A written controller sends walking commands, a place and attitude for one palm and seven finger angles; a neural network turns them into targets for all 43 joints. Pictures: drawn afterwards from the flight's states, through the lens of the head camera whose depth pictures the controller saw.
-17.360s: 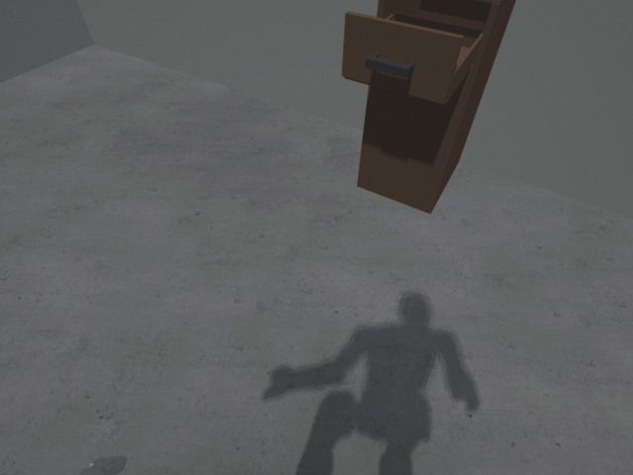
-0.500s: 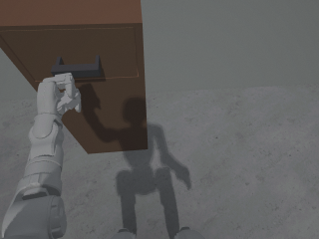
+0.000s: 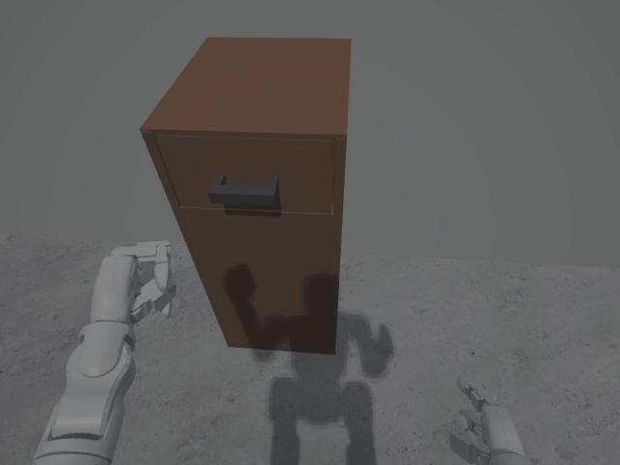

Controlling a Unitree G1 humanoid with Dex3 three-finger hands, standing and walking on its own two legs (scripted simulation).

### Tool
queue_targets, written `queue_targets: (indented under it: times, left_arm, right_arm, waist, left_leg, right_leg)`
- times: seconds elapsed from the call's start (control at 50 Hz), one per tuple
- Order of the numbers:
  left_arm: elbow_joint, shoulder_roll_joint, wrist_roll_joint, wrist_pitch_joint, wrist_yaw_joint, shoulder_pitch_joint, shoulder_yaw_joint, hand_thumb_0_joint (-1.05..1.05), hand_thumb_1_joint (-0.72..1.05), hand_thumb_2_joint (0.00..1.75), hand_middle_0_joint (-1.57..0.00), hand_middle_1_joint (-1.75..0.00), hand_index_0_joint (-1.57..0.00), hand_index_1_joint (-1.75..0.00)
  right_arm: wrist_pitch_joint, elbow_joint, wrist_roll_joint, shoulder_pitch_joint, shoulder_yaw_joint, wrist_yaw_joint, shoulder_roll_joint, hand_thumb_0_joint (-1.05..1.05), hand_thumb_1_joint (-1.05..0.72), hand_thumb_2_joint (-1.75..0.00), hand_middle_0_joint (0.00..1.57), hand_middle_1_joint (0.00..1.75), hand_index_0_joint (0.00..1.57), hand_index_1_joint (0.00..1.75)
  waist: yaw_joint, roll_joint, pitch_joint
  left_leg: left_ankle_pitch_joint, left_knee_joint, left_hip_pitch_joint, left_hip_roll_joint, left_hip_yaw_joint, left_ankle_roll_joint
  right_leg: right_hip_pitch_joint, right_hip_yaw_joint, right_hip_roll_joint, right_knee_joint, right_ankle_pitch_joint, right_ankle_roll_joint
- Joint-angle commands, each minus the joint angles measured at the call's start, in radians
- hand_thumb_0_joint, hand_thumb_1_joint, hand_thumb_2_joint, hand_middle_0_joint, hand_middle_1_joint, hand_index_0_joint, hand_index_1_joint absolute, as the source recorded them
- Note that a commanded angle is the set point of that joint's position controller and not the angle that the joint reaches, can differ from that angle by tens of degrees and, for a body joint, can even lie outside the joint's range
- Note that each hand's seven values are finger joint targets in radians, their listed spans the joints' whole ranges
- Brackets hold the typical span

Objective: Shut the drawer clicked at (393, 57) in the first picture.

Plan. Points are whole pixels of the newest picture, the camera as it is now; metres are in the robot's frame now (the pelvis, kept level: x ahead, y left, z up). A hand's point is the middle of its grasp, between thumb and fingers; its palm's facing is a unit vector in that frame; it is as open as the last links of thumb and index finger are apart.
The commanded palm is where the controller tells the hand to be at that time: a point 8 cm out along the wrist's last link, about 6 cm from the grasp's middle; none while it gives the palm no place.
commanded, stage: draw the hand back to the body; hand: left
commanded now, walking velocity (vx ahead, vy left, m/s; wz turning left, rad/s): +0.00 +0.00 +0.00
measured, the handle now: (245, 187) +0.59 +0.18 +0.01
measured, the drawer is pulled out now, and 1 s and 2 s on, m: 0.00 0.00 0.00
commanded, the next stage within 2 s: step back with the hand held close in 0.66 s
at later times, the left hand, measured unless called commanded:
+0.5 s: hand (74, 352) +0.18 +0.23 +0.16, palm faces +0.38 -0.83 -0.41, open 3.2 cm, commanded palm +0.13 +0.27 +0.18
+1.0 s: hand (71, 344) +0.19 +0.24 +0.16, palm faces +0.32 -0.82 -0.47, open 3.2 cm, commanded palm +0.13 +0.28 +0.18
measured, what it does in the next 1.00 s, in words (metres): stands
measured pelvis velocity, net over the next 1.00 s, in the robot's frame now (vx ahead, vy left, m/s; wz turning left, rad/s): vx -0.01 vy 0.00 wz -0.02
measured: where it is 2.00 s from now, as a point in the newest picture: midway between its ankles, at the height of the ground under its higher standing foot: outside the picture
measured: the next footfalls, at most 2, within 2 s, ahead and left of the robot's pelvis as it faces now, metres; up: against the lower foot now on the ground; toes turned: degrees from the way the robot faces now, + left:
none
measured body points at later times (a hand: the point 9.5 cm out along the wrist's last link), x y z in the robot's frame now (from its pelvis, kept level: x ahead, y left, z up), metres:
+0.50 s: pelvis +0.00 -0.01 +0.01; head -0.02 -0.04 +0.46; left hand +0.16 +0.27 +0.19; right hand +0.18 -0.23 -0.08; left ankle -0.01 +0.10 -0.73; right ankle -0.03 -0.11 -0.73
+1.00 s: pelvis -0.01 +0.00 +0.01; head +0.00 -0.02 +0.46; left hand +0.17 +0.28 +0.19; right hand +0.18 -0.23 -0.08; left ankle -0.01 +0.10 -0.73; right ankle -0.03 -0.11 -0.73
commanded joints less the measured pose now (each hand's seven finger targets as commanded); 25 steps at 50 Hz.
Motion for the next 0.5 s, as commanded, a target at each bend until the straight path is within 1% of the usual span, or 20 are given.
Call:
queue_targets:
  times: [0.0,0.02,0.06,0.08,0.1,0.12,0.14,0.2,0.22,0.24,0.28,0.3,0.32,0.34,0.4,0.42,0.46,0.48]
  left_arm:
    - [-0.323,0.170,0.011,-0.045,0.056,-0.214,0.094,0.00,0.90,0.90,-1.40,-1.60,-1.40,-1.60]
    - [-0.341,0.179,0.012,-0.043,0.057,-0.184,0.101,0.00,0.90,0.90,-1.40,-1.60,-1.40,-1.60]
    - [-0.386,0.155,0.012,-0.045,0.060,-0.135,0.087,0.00,0.90,0.90,-1.40,-1.60,-1.40,-1.60]
    - [-0.406,0.150,0.013,-0.045,0.061,-0.105,0.086,0.00,0.90,0.90,-1.40,-1.60,-1.40,-1.60]
    - [-0.430,0.156,0.013,-0.046,0.064,-0.074,0.097,0.00,0.90,0.90,-1.40,-1.60,-1.40,-1.60]
    - [-0.437,0.175,0.013,-0.046,0.064,-0.029,0.118,0.00,0.90,0.90,-1.40,-1.60,-1.40,-1.60]
    - [-0.462,0.170,0.012,-0.048,0.065,0.008,0.127,0.00,0.90,0.90,-1.40,-1.60,-1.40,-1.60]
    - [-0.524,0.186,0.009,-0.054,0.065,0.115,0.173,0.00,0.90,0.90,-1.40,-1.60,-1.40,-1.60]
    - [-0.538,0.200,0.009,-0.056,0.064,0.153,0.189,0.00,0.90,0.90,-1.40,-1.60,-1.40,-1.60]
    - [-0.585,0.196,0.009,-0.063,0.065,0.176,0.193,0.00,0.90,0.90,-1.40,-1.60,-1.40,-1.60]
    - [-0.625,0.200,0.007,-0.070,0.068,0.245,0.213,0.00,0.90,0.90,-1.40,-1.60,-1.40,-1.60]
    - [-0.658,0.202,0.007,-0.074,0.069,0.272,0.220,0.00,0.90,0.90,-1.40,-1.60,-1.40,-1.60]
    - [-0.660,0.210,0.008,-0.076,0.069,0.313,0.233,0.00,0.90,0.90,-1.40,-1.60,-1.40,-1.60]
    - [-0.694,0.204,0.006,-0.081,0.070,0.335,0.233,0.00,0.90,0.90,-1.40,-1.60,-1.40,-1.60]
    - [-0.740,0.213,0.006,-0.091,0.076,0.424,0.264,0.00,0.90,0.90,-1.40,-1.60,-1.40,-1.60]
    - [-0.749,0.219,0.008,-0.094,0.077,0.446,0.275,0.00,0.90,0.90,-1.40,-1.60,-1.40,-1.60]
    - [-0.787,0.221,0.007,-0.103,0.080,0.476,0.287,0.00,0.90,0.90,-1.40,-1.60,-1.40,-1.60]
    - [-0.751,0.199,0.010,-0.102,0.080,0.475,0.270,0.00,0.90,0.90,-1.40,-1.60,-1.40,-1.60]
  right_arm:
    - [-0.051,-0.123,-0.010,-0.090,-0.036,-0.014,-0.107,0.00,-0.90,-0.90,0.20,0.30,0.20,0.30]
    - [-0.056,-0.117,-0.013,-0.096,-0.036,-0.014,-0.109,0.00,-0.90,-0.90,0.20,0.30,0.20,0.30]
    - [-0.067,-0.118,-0.017,-0.102,-0.032,-0.011,-0.104,0.00,-0.90,-0.90,0.20,0.30,0.20,0.30]
    - [-0.073,-0.117,-0.018,-0.107,-0.033,-0.009,-0.103,0.00,-0.90,-0.90,0.20,0.30,0.20,0.30]
    - [-0.078,-0.116,-0.021,-0.106,-0.034,-0.008,-0.104,0.00,-0.90,-0.90,0.20,0.30,0.20,0.30]
    - [-0.082,-0.111,-0.026,-0.109,-0.035,-0.007,-0.109,0.00,-0.90,-0.90,0.20,0.30,0.20,0.30]
    - [-0.085,-0.113,-0.026,-0.110,-0.037,-0.005,-0.104,0.00,-0.90,-0.90,0.20,0.30,0.20,0.30]
    - [-0.088,-0.113,-0.030,-0.113,-0.043,0.000,-0.100,0.00,-0.90,-0.90,0.20,0.30,0.20,0.30]
    - [-0.092,-0.110,-0.032,-0.118,-0.046,0.001,-0.103,0.00,-0.90,-0.90,0.20,0.30,0.20,0.30]
    - [-0.097,-0.115,-0.031,-0.114,-0.046,0.004,-0.096,0.00,-0.90,-0.90,0.20,0.30,0.20,0.30]
    - [-0.106,-0.114,-0.032,-0.114,-0.051,0.007,-0.093,0.00,-0.90,-0.90,0.20,0.30,0.20,0.30]
    - [-0.112,-0.114,-0.033,-0.112,-0.054,0.008,-0.094,0.00,-0.90,-0.90,0.20,0.30,0.20,0.30]
    - [-0.118,-0.111,-0.035,-0.114,-0.055,0.009,-0.095,0.00,-0.90,-0.90,0.20,0.30,0.20,0.30]
    - [-0.125,-0.115,-0.033,-0.114,-0.057,0.009,-0.093,0.00,-0.90,-0.90,0.20,0.30,0.20,0.30]
    - [-0.143,-0.115,-0.031,-0.105,-0.062,0.006,-0.090,0.00,-0.90,-0.90,0.20,0.30,0.20,0.30]
    - [-0.150,-0.111,-0.031,-0.108,-0.065,0.004,-0.091,0.00,-0.90,-0.90,0.20,0.30,0.20,0.30]
    - [-0.160,-0.115,-0.028,-0.104,-0.068,-0.001,-0.088,0.00,-0.90,-0.90,0.20,0.30,0.20,0.30]
    - [-0.163,-0.103,-0.030,-0.097,-0.066,-0.002,-0.086,0.00,-0.90,-0.90,0.20,0.30,0.20,0.30]
  waist:
    - [-0.008,0.009,-0.133]
    - [-0.004,0.012,-0.126]
    - [-0.003,0.010,-0.103]
    - [-0.001,0.021,-0.087]
    - [0.002,0.008,-0.089]
    - [0.011,-0.008,-0.073]
    - [0.010,-0.018,-0.069]
    - [0.021,-0.038,-0.072]
    - [0.026,-0.020,-0.059]
    - [0.026,0.011,-0.071]
    - [0.028,-0.011,-0.061]
    - [0.029,0.003,-0.067]
    - [0.032,-0.013,-0.031]
    - [0.030,-0.013,-0.029]
    - [0.036,-0.003,-0.022]
    - [0.037,-0.008,0.002]
    - [0.038,-0.001,0.002]
    - [0.031,-0.018,0.034]
  left_leg:
    - [0.240,-0.144,0.192,0.009,-0.051,0.006]
    - [0.240,-0.153,0.204,0.009,-0.048,0.006]
    - [0.243,-0.176,0.217,0.010,-0.055,0.003]
    - [0.245,-0.183,0.226,0.011,-0.053,0.003]
    - [0.250,-0.190,0.233,0.011,-0.054,0.003]
    - [0.246,-0.196,0.222,0.010,-0.055,0.003]
    - [0.255,-0.195,0.225,0.009,-0.050,0.006]
    - [0.285,-0.192,0.223,0.008,-0.045,0.006]
    - [0.278,-0.192,0.223,0.007,-0.041,0.006]
    - [0.293,-0.191,0.226,0.007,-0.044,0.005]
    - [0.303,-0.182,0.226,0.009,-0.040,0.006]
    - [0.301,-0.179,0.228,0.009,-0.039,0.006]
    - [0.293,-0.178,0.217,0.009,-0.039,0.007]
    - [0.281,-0.177,0.214,0.010,-0.038,0.007]
    - [0.279,-0.165,0.209,0.012,-0.033,0.009]
    - [0.266,-0.164,0.205,0.012,-0.033,0.008]
    - [0.245,-0.161,0.205,0.015,-0.032,0.009]
    - [0.235,-0.161,0.199,0.014,-0.033,0.010]
  right_leg:
    - [0.080,0.028,0.011,-0.130,0.260,-0.022]
    - [0.086,0.031,0.015,-0.149,0.253,-0.022]
    - [0.106,0.025,0.014,-0.163,0.252,-0.022]
    - [0.106,0.026,0.014,-0.172,0.252,-0.022]
    - [0.117,0.024,0.015,-0.176,0.256,-0.021]
    - [0.129,0.024,0.017,-0.187,0.250,-0.022]
    - [0.136,0.027,0.013,-0.190,0.265,-0.020]
    - [0.163,0.025,0.011,-0.188,0.296,-0.018]
    - [0.159,0.031,0.011,-0.201,0.288,-0.018]
    - [0.171,0.031,0.007,-0.192,0.300,-0.020]
    - [0.166,0.029,0.006,-0.192,0.315,-0.016]
    - [0.165,0.030,0.004,-0.190,0.311,-0.016]
    - [0.149,0.030,0.008,-0.206,0.300,-0.016]
    - [0.149,0.031,0.004,-0.202,0.290,-0.014]
    - [0.135,0.033,0.003,-0.200,0.289,-0.012]
    - [0.121,0.036,0.007,-0.215,0.275,-0.013]
    - [0.114,0.039,0.003,-0.213,0.251,-0.011]
    - [0.094,0.035,0.004,-0.215,0.238,-0.010]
